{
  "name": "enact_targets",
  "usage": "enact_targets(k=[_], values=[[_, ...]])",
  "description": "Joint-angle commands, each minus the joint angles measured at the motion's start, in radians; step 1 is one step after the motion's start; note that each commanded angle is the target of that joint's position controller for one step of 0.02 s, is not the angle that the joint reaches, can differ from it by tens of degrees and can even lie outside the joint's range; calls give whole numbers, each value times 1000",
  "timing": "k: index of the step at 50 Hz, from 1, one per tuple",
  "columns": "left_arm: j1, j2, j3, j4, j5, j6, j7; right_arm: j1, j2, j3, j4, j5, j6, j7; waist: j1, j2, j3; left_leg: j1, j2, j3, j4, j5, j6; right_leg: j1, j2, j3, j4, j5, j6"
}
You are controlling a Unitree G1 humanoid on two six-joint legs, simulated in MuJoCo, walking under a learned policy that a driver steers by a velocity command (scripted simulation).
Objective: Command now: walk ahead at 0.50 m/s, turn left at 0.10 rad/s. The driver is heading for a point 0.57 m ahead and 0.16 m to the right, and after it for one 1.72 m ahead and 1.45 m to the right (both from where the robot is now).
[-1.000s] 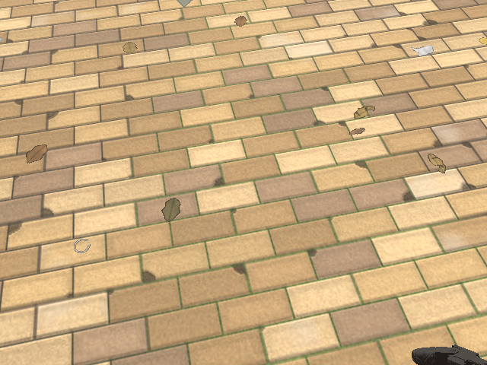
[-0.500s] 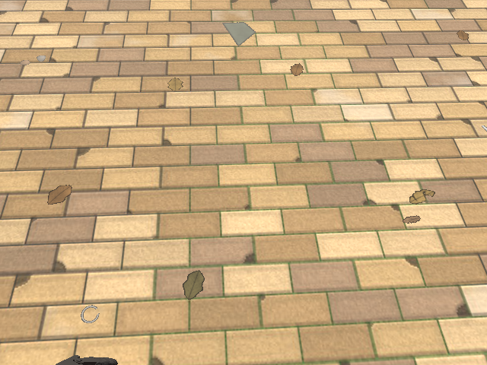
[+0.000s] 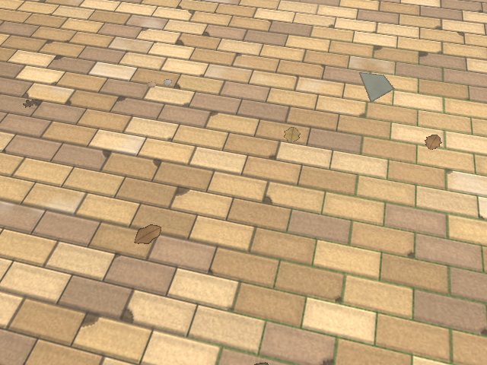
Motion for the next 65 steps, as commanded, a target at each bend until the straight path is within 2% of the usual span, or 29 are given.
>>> enact_targets(k=[1, 3, 5, 6, 7, 8, 9, 12, 18, 26, 29, 31, 32, 33, 34, 35, 37, 39, 41, 47, 53, 55, 57, 58, 59, 60, 61, 62, 65], values=[[5, 170, 36, -33, 1, -8, 5, -83, -67, -10, -80, 4, -17, -7, -28, -135, 30, 104, -24, 52, -76, -1, 22, -61, -270, 138, -50, 434, -123], [2, 179, 37, -20, 1, 1, 11, -29, -81, -18, -62, -3, -23, -17, -62, -129, 10, 200, -57, 66, -137, -54, 52, -27, -276, 124, 47, 580, -108], [3, 150, 24, -19, -3, 6, 14, 235, -136, -45, 28, -25, -41, -35, -173, -55, -141, 562, -31, 8, -214, -70, 109, -134, -198, 48, 387, 600, -69], [10, 75, 2, -75, -14, 3, 11, 385, -231, -69, 42, -43, -45, -50, -214, 110, -285, 823, 261, -351, -265, -209, 185, -378, -112, -14, 722, 205, -31], [59, 84, 10, -78, -8, 9, 14, 394, -275, -85, 56, -6, -29, -54, -185, 224, -319, 870, 385, -684, -395, -211, 272, -594, 9, 33, 925, -288, -25], [-25, 155, 30, -73, 11, 20, 19, 316, -204, -71, 56, 20, -24, -53, -161, 77, -164, 767, 321, -561, -396, -244, 244, -672, -62, 104, 967, -222, -38], [-68, 131, 25, -84, 7, 15, 11, 241, -147, -56, 47, 22, -29, -49, -130, 53, -70, 643, 272, -435, -422, -166, 222, -662, -95, 106, 930, -135, -41], [-38, 83, 17, -46, 17, 40, -4, 179, -79, -38, 60, 18, -51, -50, -60, 51, -13, 457, 172, -214, -503, 14, 155, -529, -131, 104, 837, -45, -13], [-195, 67, 23, -86, 16, 61, -19, 262, -92, -46, 122, 21, -79, -55, -71, 13, 44, 480, 161, -43, -576, 139, 147, -668, -126, 123, 752, 144, 17], [-437, 37, -3, -180, 22, 50, -36, 357, -100, -43, 191, 18, -74, -74, -129, 10, 85, 626, 173, 123, -518, 390, 109, -642, -95, -18, 414, 251, -28], [-397, 53, 4, -182, 25, 51, -31, 346, -131, -48, 202, 12, -63, -84, -95, 38, 39, 709, 190, 171, -359, 773, 87, -540, -27, -77, 368, 120, -88], [-243, 86, 23, -142, 29, 46, -22, 332, -160, -57, 200, 6, -47, -89, -27, 55, -58, 708, 194, 197, -95, 950, 81, -363, 42, -97, 338, 26, -140], [-91, 120, 42, -96, 39, 39, -14, 319, -167, -58, 189, 11, -40, -88, 45, 26, -139, 599, 176, 213, 130, 813, 63, -147, 47, -53, 261, 53, -178], [36, 228, 79, -75, 48, 42, 3, 323, -122, -46, 144, 24, -47, -80, 87, -99, -248, 314, 115, 228, 470, 429, 27, 137, -169, 250, 226, -54, -268], [-23, 301, 99, -93, 21, 52, 5, 320, -79, -44, 85, 29, -58, -62, 16, -287, -314, -56, -123, 109, 789, -416, -17, 329, -404, 809, 86, 75, -419], [-37, 275, 97, -89, -8, 60, 7, 221, -126, -51, 69, 12, -67, -58, 40, -113, -251, -161, -50, -60, 806, -341, -5, 294, -374, 725, 61, 112, -400], [-127, 173, 71, -86, -4, 59, 17, 192, -104, -43, 58, 23, -84, -55, -37, -3, -43, -120, 31, -50, 626, -217, -6, 24, -303, 505, 16, 255, -313], [-178, 134, 57, -92, -9, 46, 22, 215, -88, -40, 60, -8, -49, -53, -95, -15, -17, -7, 55, -51, 517, -210, -35, -118, -218, 385, -11, 367, -270], [-158, 150, 59, -86, -12, 27, 18, 216, -72, -39, 50, -16, -18, -47, -107, -37, -30, 17, 50, -29, 451, -201, -59, -159, -183, 344, -21, 433, -270], [-59, 179, 70, -74, -11, 26, 17, -15, -65, -31, -36, -6, -8, -37, -32, -91, 13, -65, 36, -7, 146, 36, -95, -140, -127, 340, -35, 366, -208], [12, 198, 75, -74, 6, 33, 30, -154, -83, -23, -98, 9, -28, -32, 19, -110, 5, -36, -21, -20, -48, 58, -70, -11, -159, 415, 62, 480, -184], [-36, 215, 79, -93, 10, 31, 36, -88, -110, -30, -88, 12, -37, -35, -28, -123, -3, 100, -40, -35, -125, -1, -46, -39, -168, 445, 110, 505, -151], [-87, 224, 79, -106, 5, 22, 28, 119, -154, -50, -30, 9, -53, -52, -133, -84, -90, 406, -69, -23, -217, -33, -6, -118, -106, 418, 318, 595, -107], [-83, 173, 63, -124, -7, 12, 18, 265, -219, -68, -16, -9, -64, -69, -192, 13, -214, 630, 92, -180, -260, -175, 42, -217, -36, 347, 566, 444, -78], [13, 66, 40, -158, -36, 10, 19, 320, -311, -88, -25, -29, -54, -79, -154, 220, -338, 892, 381, -600, -334, -288, 143, -511, 114, 213, 853, -200, -40], [29, 142, 45, -147, -4, 23, 26, 274, -275, -91, -20, -10, -38, -76, -119, 197, -315, 822, 408, -796, -397, -419, 192, -633, 58, 185, 976, -285, -49], [-31, 172, 52, -132, 10, 34, 24, 205, -176, -69, -39, -4, -34, -73, -111, 48, -163, 683, 359, -643, -411, -452, 173, -648, -3, 188, 1004, -188, -49], [-85, 160, 50, -138, 13, 37, 12, 159, -119, -54, -37, 1, -35, -68, -103, -7, -78, 574, 300, -486, -428, -334, 150, -628, -35, 173, 966, -117, -41], [-101, 125, 45, -143, 29, 67, -14, 175, -96, -47, -2, 9, -54, -66, -74, 79, -21, 453, 207, -223, -469, -43, 107, -566, -79, 143, 908, -63, -17]])
Velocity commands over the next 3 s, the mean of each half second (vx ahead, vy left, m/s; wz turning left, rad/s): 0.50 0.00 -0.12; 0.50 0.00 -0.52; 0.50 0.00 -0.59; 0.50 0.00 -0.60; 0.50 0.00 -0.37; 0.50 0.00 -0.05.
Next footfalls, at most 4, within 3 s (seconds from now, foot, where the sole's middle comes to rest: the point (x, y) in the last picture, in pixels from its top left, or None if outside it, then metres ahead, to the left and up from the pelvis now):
0.10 left None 0.21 0.11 -0.78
0.64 right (306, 363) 0.49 -0.08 -0.78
1.16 left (287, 250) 0.83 -0.03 -0.78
1.68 right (397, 243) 0.88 -0.37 -0.78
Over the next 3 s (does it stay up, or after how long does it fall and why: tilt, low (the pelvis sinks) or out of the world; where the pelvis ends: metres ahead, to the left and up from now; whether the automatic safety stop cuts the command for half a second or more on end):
stays up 1.14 -0.84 0.00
